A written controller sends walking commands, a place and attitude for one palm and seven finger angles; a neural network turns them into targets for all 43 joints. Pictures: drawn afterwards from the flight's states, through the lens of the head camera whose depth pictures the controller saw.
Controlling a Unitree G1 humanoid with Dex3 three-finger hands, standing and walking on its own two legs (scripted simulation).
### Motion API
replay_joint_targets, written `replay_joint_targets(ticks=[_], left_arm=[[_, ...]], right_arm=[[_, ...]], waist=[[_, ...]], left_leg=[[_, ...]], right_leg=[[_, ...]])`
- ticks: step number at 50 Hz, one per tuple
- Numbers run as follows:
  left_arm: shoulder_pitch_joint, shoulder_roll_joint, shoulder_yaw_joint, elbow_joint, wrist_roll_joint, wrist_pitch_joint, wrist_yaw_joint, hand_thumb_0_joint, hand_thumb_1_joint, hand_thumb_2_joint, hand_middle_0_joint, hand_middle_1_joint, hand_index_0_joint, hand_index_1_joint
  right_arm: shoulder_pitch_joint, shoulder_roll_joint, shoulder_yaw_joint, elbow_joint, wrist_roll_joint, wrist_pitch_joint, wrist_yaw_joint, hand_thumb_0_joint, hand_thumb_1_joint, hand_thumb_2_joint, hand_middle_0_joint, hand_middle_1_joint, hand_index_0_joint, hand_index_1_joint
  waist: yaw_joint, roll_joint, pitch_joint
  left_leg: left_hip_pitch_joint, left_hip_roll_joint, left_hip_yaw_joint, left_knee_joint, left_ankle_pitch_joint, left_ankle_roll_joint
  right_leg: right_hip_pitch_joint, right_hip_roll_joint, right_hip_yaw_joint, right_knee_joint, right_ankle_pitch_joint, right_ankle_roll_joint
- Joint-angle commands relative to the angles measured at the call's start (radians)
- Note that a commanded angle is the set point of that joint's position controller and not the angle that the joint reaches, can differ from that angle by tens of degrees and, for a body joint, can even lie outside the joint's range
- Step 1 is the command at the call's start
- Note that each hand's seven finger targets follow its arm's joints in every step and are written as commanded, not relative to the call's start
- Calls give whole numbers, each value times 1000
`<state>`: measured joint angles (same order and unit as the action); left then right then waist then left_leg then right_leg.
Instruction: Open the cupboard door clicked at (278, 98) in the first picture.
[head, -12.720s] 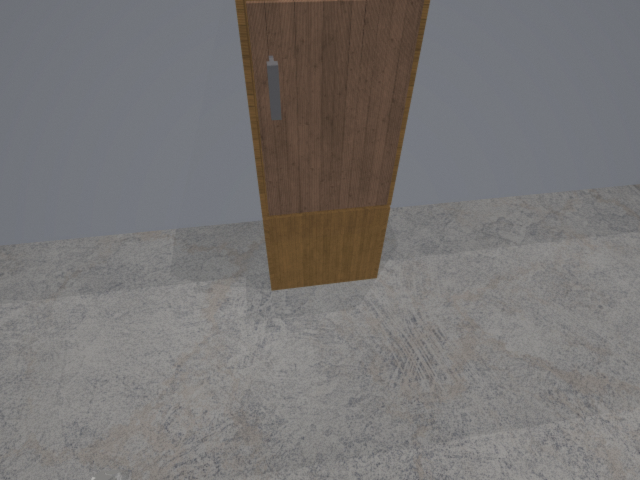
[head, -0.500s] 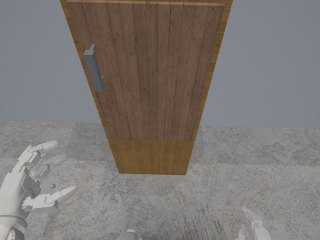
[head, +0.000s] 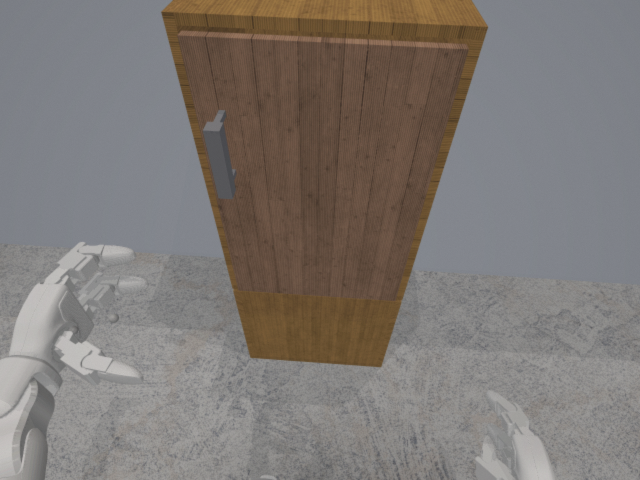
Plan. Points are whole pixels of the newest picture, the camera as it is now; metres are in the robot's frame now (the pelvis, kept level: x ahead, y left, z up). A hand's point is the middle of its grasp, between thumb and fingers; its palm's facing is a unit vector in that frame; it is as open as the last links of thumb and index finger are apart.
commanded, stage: raise the hand with hooked fingers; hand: left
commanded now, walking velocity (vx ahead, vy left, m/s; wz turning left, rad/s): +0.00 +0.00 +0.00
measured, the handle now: (224, 154) +0.56 +0.20 +0.11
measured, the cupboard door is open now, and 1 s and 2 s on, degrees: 0 0 0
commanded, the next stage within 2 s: move the hooked fingers beside the handle in 0.72 s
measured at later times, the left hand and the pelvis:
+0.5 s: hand (125, 273) +0.30 +0.25 +0.12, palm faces +0.02 -1.00 -0.01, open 14.0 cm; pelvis +0.01 -0.01 +0.01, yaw -1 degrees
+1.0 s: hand (120, 267) +0.31 +0.26 +0.13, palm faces +0.05 -1.00 +0.00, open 14.0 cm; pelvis +0.00 -0.02 +0.01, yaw +0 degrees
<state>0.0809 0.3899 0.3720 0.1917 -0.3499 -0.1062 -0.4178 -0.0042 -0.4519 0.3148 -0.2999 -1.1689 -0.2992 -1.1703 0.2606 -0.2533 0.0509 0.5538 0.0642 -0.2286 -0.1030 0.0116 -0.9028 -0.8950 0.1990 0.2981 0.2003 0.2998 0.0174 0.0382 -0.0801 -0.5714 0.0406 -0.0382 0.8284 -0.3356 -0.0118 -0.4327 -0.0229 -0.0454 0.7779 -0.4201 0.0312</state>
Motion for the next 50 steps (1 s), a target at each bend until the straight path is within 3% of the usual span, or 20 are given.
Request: replay_joint_targets(ticks=[1, 4, 7, 9, 12, 14, 19, 20, 22, 24, 28, 29, 35, 40, 46, 48, 49, 50], left_arm=[[-318, 279, 135, -234, -24, -84, -12, 0, -500, 300, -300, -1200, -300, -1200], [-353, 321, 179, -228, -30, -119, -5, 0, -500, 300, -300, -1200, -300, -1200], [-370, 296, 157, -128, -28, -94, -26, 0, -500, 300, -300, -1200, -300, -1200], [-374, 299, 152, -48, -33, -54, -50, 0, -500, 300, -300, -1200, -300, -1200], [-396, 293, 127, 10, -26, -2, -80, 0, -500, 300, -300, -1200, -300, -1200], [-349, 279, 125, 29, -37, 11, -95, 0, -500, 300, -300, -1200, -300, -1200], [-392, 328, 172, -92, -40, -54, -66, 0, -500, 300, -300, -1200, -300, -1200], [-403, 330, 177, -102, -35, -69, -57, 0, -500, 300, -300, -1200, -300, -1200], [-411, 336, 192, -116, -29, -95, -38, 0, -500, 300, -300, -1200, -300, -1200], [-408, 350, 206, -106, -26, -104, -25, 0, -500, 300, -300, -1200, -300, -1200], [-411, 312, 160, -83, -10, -86, -35, 0, -500, 300, -300, -1200, -300, -1200], [-404, 307, 157, -85, -18, -80, -40, 0, -500, 300, -300, -1200, -300, -1200], [-406, 304, 152, -31, -33, -55, -66, 0, -500, 300, -300, -1200, -300, -1200], [-423, 311, 160, -12, -28, -72, -59, 0, -500, 300, -300, -1200, -300, -1200], [-579, 314, 134, 20, -14, -94, -56, 0, -500, 300, -300, -1200, -300, -1200], [-589, 341, 152, 54, -6, -102, -59, 0, -500, 300, -300, -1200, -300, -1200], [-592, 335, 140, 56, -7, -104, -61, 0, -500, 300, -300, -1200, -300, -1200], [-618, 323, 122, 84, -3, -100, -65, 0, -500, 300, -300, -1200, -300, -1200]], right_arm=[[-60, -147, -60, -138, -7, -55, -26, 0, -900, -900, 200, 300, 200, 300], [-60, -145, -55, -123, -12, -58, -27, 0, -900, -900, 200, 300, 200, 300], [-62, -145, -54, -110, -5, -52, -29, 0, -900, -900, 200, 300, 200, 300], [-56, -153, -55, -108, -2, -45, -31, 0, -900, -900, 200, 300, 200, 300], [-54, -157, -58, -113, 3, -37, -32, 0, -900, -900, 200, 300, 200, 300], [-46, -160, -64, -127, 3, -35, -25, 0, -900, -900, 200, 300, 200, 300], [-47, -157, -70, -137, -5, -30, -11, 0, -900, -900, 200, 300, 200, 300], [-50, -154, -70, -138, -7, -30, -9, 0, -900, -900, 200, 300, 200, 300], [-42, -152, -72, -133, -8, -27, -9, 0, -900, -900, 200, 300, 200, 300], [-41, -151, -70, -127, -10, -23, -12, 0, -900, -900, 200, 300, 200, 300], [-49, -148, -67, -125, -4, -18, -16, 0, -900, -900, 200, 300, 200, 300], [-45, -149, -69, -127, -5, -18, -19, 0, -900, -900, 200, 300, 200, 300], [-49, -155, -68, -125, -1, -15, -24, 0, -900, -900, 200, 300, 200, 300], [-56, -151, -63, -124, -3, -16, -23, 0, -900, -900, 200, 300, 200, 300], [-50, -153, -60, -102, -4, -13, -31, 0, -900, -900, 200, 300, 200, 300], [-44, -158, -63, -92, -4, -9, -35, 0, -900, -900, 200, 300, 200, 300], [-39, -158, -62, -93, -6, -8, -36, 0, -900, -900, 200, 300, 200, 300], [-45, -157, -60, -91, -3, -6, -36, 0, -900, -900, 200, 300, 200, 300]], waist=[[-13, 62, -176], [-4, 74, -194], [-12, 88, -149], [-8, 51, -127], [-8, 50, -133], [1, -19, -145], [9, 8, -192], [8, 47, -196], [4, 56, -204], [6, 49, -180], [-2, 111, -164], [-4, 61, -176], [-8, 8, -155], [-1, 22, -148], [-30, 40, -147], [-28, 45, -156], [-28, 27, -163], [-33, 48, -151]], left_leg=[[257, -39, 5, -168, 94, 33], [282, -39, 3, -171, 130, 30], [275, -40, 9, -187, 115, 28], [255, -44, 13, -188, 121, 32], [261, -47, 16, -194, 145, 32], [255, -48, 23, -184, 180, 38], [284, -50, 31, -177, 227, 37], [296, -49, 33, -183, 225, 36], [307, -47, 31, -190, 217, 34], [292, -48, 35, -190, 203, 36], [300, -47, 36, -201, 185, 33], [299, -47, 36, -198, 197, 38], [282, -46, 36, -196, 180, 38], [277, -48, 34, -200, 159, 36], [283, -48, 29, -193, 128, 37], [281, -47, 30, -190, 134, 36], [278, -48, 30, -185, 131, 39], [273, -47, 31, -186, 116, 37]], right_leg=[[-42, 62, -21, -154, 131, -44], [-14, 68, -20, -156, 160, -50], [-23, 61, -19, -174, 165, -45], [-9, 62, -14, -191, 180, -44], [-4, 53, -15, -197, 217, -42], [20, 55, -8, -199, 259, -40], [38, 59, -5, -182, 306, -42], [30, 59, -3, -181, 302, -42], [27, 61, -8, -176, 286, -43], [33, 59, -2, -184, 272, -42], [19, 54, -3, -191, 262, -43], [36, 57, -2, -192, 277, -41], [20, 55, 3, -204, 276, -33], [15, 53, 6, -203, 244, -36], [-17, 53, 13, -206, 209, -35], [-12, 51, 14, -203, 213, -37], [-9, 52, 17, -202, 207, -37], [-27, 51, 18, -204, 194, -37]])
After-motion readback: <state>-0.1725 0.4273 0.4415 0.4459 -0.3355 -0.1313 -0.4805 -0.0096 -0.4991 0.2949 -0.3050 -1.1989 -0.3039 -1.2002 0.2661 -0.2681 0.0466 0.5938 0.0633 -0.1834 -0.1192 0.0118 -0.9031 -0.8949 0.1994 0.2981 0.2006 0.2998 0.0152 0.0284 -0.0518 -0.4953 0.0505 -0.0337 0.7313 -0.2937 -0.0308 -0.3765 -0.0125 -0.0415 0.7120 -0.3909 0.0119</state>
